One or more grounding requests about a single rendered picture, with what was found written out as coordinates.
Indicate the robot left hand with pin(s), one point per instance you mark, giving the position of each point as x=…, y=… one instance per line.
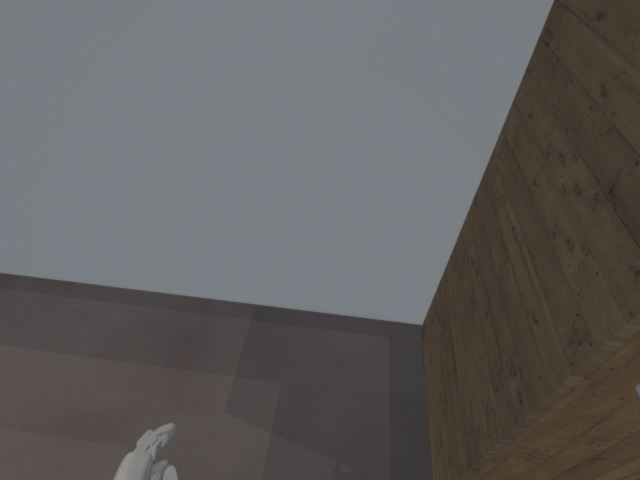
x=137, y=465

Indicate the wardrobe door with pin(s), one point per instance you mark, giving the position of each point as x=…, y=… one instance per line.
x=591, y=433

